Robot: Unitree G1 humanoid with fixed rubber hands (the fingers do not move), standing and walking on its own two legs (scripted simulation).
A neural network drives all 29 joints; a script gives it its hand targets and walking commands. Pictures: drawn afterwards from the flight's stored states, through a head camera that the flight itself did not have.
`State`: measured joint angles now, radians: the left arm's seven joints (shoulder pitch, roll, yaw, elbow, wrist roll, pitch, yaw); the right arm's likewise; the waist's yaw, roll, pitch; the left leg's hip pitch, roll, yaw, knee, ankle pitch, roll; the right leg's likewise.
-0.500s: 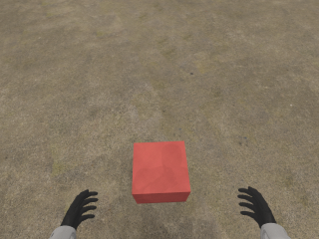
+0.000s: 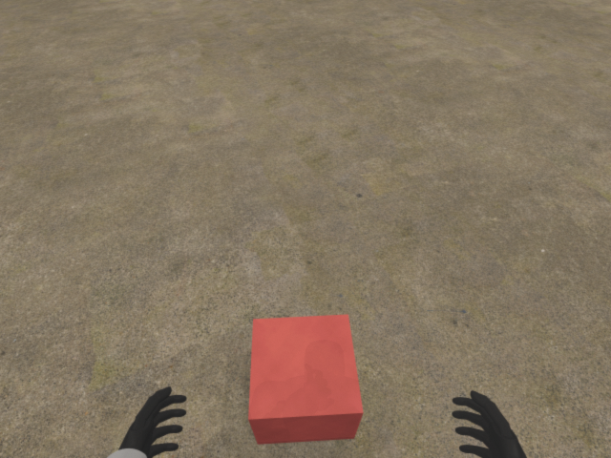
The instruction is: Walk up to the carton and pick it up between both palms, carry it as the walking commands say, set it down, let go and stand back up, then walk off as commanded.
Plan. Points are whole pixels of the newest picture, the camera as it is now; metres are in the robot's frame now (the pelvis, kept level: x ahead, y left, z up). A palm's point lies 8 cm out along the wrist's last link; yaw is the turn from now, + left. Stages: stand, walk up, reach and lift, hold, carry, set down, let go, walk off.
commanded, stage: stand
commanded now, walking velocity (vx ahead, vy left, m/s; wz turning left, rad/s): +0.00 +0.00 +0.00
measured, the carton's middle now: (303, 378) +0.47 +0.04 -0.65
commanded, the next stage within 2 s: walk off in 1.84 s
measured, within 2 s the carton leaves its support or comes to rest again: neither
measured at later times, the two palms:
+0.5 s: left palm (99, 453) +0.15 +0.30 -0.09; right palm out of the picture +0.13 -0.29 -0.08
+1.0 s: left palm out of the picture +0.11 +0.32 -0.10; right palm out of the picture +0.10 -0.29 -0.08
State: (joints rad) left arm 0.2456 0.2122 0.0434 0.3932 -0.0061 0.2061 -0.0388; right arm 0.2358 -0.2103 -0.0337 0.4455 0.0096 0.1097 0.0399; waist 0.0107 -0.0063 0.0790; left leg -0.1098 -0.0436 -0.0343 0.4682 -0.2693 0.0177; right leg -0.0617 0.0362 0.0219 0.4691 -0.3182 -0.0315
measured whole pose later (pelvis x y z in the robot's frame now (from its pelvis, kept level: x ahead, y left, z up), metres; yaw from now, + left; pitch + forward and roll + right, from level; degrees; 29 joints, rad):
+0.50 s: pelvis +0.01 +0.01 +0.00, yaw -1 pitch -1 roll +0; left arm 0.17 0.36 0.03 0.78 0.04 0.01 0.02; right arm 0.15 -0.35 -0.03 0.83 -0.03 0.00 -0.02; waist -0.01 -0.03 -0.01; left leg -0.16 -0.04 -0.01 0.44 -0.27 0.03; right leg -0.11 0.04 0.05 0.41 -0.29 -0.02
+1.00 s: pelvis +0.00 +0.02 +0.01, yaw -1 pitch -2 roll +0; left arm 0.16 0.38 0.01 0.93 0.02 0.00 0.02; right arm 0.13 -0.37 -0.02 0.98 -0.03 -0.01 -0.02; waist -0.01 -0.02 0.01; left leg -0.12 -0.05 -0.01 0.36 -0.21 0.04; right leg -0.07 0.02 0.05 0.35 -0.24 0.00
